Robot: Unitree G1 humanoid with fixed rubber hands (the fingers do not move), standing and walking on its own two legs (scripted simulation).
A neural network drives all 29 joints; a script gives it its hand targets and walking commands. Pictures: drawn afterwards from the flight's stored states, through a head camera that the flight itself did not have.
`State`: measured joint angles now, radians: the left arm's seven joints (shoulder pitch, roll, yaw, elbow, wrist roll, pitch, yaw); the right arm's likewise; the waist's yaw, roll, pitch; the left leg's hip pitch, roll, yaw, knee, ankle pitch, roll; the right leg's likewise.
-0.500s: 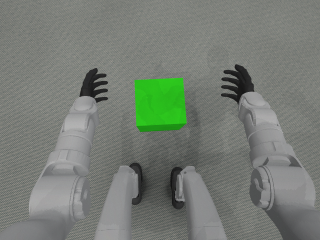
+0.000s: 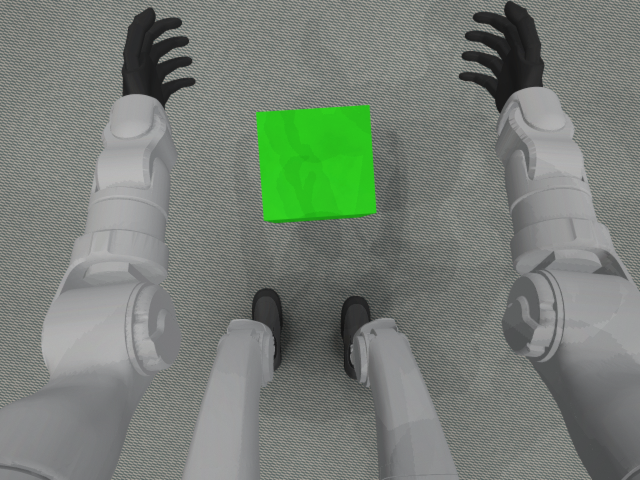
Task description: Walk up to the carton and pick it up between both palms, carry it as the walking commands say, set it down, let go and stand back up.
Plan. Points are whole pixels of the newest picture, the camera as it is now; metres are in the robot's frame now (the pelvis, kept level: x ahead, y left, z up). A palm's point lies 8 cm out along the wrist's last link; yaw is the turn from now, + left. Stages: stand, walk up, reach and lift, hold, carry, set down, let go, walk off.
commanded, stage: reach and lift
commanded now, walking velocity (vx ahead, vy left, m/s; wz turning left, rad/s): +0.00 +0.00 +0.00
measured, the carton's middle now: (315, 172) +0.49 +0.00 -0.53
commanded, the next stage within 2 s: none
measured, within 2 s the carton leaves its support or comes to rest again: neither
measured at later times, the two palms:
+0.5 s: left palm (188, 137) +0.50 +0.19 -0.27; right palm (454, 130) +0.51 -0.21 -0.26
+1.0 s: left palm (216, 156) +0.50 +0.18 -0.41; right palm (421, 151) +0.51 -0.20 -0.40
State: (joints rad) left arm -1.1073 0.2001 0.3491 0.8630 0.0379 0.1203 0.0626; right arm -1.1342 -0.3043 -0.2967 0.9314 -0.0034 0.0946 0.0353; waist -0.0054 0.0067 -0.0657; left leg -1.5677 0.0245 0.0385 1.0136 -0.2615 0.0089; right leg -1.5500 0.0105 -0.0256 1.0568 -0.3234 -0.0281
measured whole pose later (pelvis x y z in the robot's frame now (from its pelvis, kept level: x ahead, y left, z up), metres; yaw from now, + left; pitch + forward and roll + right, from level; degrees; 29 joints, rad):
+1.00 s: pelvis -0.05 +0.00 -0.25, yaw +1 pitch +41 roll +2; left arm -1.42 0.34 0.14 1.10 -0.20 0.09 0.15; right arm -1.44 -0.41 -0.08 1.13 0.22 0.09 -0.08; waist -0.01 0.00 0.24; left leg -2.24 0.04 0.04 2.04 -0.51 0.02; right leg -2.22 -0.01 -0.03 2.10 -0.60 -0.04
